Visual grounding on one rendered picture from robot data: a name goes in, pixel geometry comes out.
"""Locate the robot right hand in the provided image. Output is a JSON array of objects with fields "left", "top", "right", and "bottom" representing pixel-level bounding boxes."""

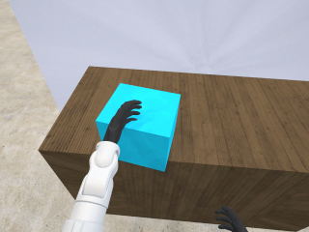
[{"left": 214, "top": 205, "right": 248, "bottom": 232}]

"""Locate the pedestal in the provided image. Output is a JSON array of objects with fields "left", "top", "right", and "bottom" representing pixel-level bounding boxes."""
[{"left": 38, "top": 66, "right": 309, "bottom": 232}]

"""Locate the robot left hand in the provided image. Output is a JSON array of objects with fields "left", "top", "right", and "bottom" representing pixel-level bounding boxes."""
[{"left": 102, "top": 100, "right": 142, "bottom": 144}]

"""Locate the carton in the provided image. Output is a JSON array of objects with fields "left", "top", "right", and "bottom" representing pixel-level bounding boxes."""
[{"left": 96, "top": 83, "right": 181, "bottom": 172}]

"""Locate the robot left forearm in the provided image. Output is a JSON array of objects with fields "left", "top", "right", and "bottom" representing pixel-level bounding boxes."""
[{"left": 61, "top": 141, "right": 121, "bottom": 232}]

